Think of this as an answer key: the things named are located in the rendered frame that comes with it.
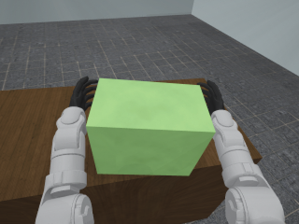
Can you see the left robot forearm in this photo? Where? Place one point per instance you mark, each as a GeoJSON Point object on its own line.
{"type": "Point", "coordinates": [67, 159]}

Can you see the right robot hand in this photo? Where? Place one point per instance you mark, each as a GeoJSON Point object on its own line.
{"type": "Point", "coordinates": [214, 99]}

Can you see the left robot hand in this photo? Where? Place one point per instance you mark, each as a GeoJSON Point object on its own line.
{"type": "Point", "coordinates": [79, 97]}

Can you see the left robot upper arm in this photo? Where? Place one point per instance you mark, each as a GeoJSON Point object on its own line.
{"type": "Point", "coordinates": [71, 209]}

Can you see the carton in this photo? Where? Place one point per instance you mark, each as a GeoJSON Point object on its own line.
{"type": "Point", "coordinates": [148, 128]}

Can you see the pedestal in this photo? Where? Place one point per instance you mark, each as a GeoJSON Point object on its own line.
{"type": "Point", "coordinates": [28, 120]}

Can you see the right robot forearm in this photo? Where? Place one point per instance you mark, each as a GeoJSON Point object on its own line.
{"type": "Point", "coordinates": [238, 168]}

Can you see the right robot upper arm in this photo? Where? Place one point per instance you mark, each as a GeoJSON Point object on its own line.
{"type": "Point", "coordinates": [252, 205]}

